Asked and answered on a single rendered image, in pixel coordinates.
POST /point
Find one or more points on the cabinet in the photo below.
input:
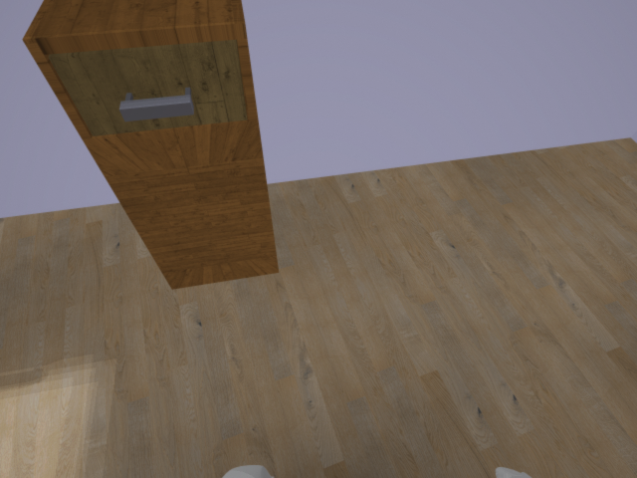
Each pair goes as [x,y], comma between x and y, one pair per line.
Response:
[196,195]

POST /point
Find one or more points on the drawer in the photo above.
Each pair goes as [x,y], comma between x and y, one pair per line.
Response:
[97,81]

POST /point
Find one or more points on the handle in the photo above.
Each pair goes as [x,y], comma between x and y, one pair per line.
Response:
[156,108]

